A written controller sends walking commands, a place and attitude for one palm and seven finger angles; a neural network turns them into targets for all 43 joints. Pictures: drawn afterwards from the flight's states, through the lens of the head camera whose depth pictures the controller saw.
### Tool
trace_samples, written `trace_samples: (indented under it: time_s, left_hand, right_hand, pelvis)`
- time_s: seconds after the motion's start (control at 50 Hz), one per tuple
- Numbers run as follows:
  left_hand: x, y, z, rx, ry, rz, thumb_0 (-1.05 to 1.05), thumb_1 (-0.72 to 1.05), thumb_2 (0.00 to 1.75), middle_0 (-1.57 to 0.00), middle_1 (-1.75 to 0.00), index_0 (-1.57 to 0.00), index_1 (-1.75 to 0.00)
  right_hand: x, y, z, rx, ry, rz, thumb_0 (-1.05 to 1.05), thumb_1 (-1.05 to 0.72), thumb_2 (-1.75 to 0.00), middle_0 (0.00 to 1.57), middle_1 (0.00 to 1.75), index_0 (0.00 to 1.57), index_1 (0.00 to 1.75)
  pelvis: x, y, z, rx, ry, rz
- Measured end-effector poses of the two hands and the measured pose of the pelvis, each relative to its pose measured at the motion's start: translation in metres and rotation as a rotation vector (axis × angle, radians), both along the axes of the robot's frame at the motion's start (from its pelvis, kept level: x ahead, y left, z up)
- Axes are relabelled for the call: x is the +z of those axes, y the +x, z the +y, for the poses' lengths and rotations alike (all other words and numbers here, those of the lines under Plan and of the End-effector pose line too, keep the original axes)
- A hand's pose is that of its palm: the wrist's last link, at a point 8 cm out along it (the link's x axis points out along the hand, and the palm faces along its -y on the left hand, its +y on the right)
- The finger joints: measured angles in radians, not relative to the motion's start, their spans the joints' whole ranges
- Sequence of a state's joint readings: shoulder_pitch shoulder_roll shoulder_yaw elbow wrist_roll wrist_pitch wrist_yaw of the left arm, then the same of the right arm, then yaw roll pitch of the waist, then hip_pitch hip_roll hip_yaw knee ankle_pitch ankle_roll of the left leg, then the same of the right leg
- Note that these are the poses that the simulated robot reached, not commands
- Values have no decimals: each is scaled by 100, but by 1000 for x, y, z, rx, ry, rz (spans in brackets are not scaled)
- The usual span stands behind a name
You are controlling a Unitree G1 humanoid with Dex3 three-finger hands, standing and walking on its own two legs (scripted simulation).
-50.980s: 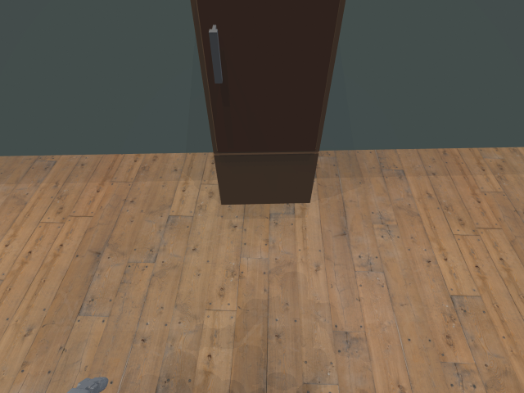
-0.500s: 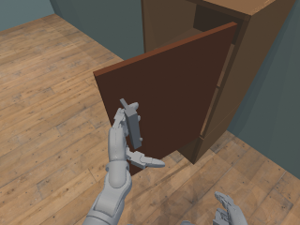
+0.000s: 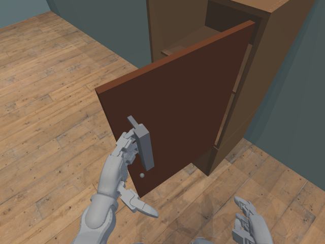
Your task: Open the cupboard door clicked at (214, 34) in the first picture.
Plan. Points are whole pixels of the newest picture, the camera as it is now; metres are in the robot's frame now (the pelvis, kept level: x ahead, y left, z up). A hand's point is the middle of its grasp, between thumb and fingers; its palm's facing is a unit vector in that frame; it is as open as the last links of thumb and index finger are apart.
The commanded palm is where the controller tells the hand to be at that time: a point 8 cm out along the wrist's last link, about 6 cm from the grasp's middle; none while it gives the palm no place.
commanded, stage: slide the hand sideways off the handle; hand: left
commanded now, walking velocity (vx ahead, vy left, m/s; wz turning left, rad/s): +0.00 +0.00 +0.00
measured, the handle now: (140, 144) +0.33 +0.07 +0.07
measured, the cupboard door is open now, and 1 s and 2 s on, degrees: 80 80 80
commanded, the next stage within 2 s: draw the hand back to the body in 0.62 s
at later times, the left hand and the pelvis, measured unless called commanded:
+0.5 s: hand (116, 190) +0.22 +0.11 +0.07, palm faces -0.12 -0.99 -0.06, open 16.0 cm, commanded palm +0.20 +0.19 +0.07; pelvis +0.01 -0.02 -0.01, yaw +1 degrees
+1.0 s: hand (83, 193) +0.20 +0.17 +0.10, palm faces -0.08 -0.99 -0.07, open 16.3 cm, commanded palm +0.17 +0.23 +0.11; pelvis +0.00 +0.01 +0.00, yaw +1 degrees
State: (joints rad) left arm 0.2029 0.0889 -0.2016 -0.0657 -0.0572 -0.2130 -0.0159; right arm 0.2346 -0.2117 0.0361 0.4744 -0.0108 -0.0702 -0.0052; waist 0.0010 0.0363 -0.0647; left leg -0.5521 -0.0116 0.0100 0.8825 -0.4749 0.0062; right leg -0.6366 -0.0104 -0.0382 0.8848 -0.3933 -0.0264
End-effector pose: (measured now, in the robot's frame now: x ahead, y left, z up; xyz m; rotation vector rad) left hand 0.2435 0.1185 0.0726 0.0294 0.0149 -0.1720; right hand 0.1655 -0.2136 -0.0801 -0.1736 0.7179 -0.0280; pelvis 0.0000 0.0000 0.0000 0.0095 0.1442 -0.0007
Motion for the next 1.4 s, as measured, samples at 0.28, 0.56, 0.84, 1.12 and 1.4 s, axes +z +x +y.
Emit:
trace_samples:
  time_s: [0.28, 0.56, 0.84, 1.12, 1.4]
  left_hand:
    - [0, -23, 25, 47, 28, 24, -1, -50, 30, -20, -33, -20, -33]
    - [-3, -39, 64, 89, 37, 32, -1, -50, 30, -18, -32, -21, -33]
    - [3, -53, 81, 46, 20, 6, -1, -50, 30, -15, -30, -16, -31]
    - [39, -64, 114, 92, 49, -12, -1, -50, 30, -15, -30, -15, -30]
    - [75, -74, 149, 392, 288, -9, -1, -28, 39, -16, -30, -16, -30]
  right_hand:
    - [-3, 15, -18, -1, -9, -34, 2, -90, -90, 20, 30, 21, 30]
    - [-3, 12, -33, -27, -43, -62, 2, -90, -90, 20, 30, 21, 30]
    - [3, 9, -12, -21, -53, -110, 2, -90, -90, 20, 30, 21, 30]
    - [23, 17, 19, 6, -14, -162, 2, -90, -90, 20, 30, 21, 30]
    - [43, 25, 20, -5, -66, -141, 2, -90, -90, 20, 30, 21, 30]
  pelvis:
    - [-4, 9, -14, 12, 1, 21]
    - [-9, 6, -19, 17, -7, 25]
    - [-11, -1, 0, 23, -28, 11]
    - [3, 5, 14, 21, -38, -45]
    - [25, 14, 19, 9, -39, -117]
